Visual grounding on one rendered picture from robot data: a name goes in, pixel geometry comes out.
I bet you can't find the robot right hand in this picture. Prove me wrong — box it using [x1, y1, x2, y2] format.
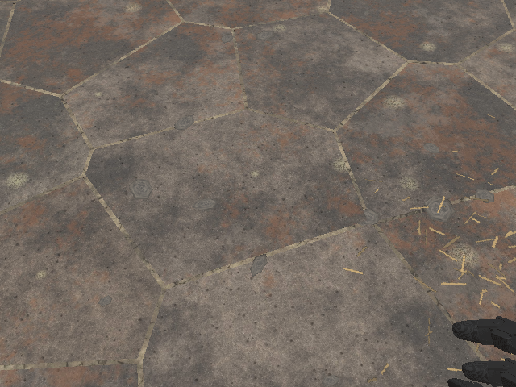
[447, 316, 516, 387]

